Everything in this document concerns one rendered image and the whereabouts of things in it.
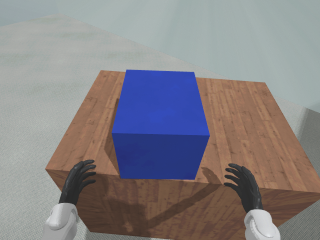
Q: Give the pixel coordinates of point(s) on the left robot forearm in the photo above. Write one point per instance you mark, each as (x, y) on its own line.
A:
(61, 225)

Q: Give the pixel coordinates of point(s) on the pedestal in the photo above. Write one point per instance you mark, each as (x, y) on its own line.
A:
(246, 128)

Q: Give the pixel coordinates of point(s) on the carton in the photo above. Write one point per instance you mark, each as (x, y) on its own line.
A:
(160, 129)

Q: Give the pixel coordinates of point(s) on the right robot forearm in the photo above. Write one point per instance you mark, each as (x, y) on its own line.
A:
(259, 226)

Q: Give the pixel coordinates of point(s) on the right robot hand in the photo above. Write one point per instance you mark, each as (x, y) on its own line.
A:
(247, 188)

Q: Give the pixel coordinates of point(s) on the left robot hand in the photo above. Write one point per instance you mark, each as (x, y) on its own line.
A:
(73, 183)

